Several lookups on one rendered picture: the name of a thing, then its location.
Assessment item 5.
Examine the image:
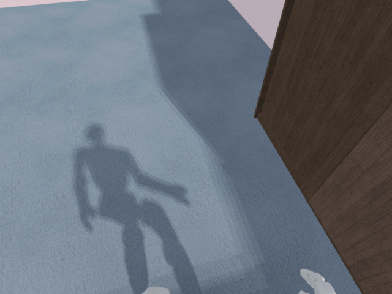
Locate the wardrobe door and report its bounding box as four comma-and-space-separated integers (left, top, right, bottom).
261, 0, 392, 196
309, 105, 392, 294

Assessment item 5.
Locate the right robot hand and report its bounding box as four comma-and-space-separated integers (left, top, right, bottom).
299, 269, 336, 294

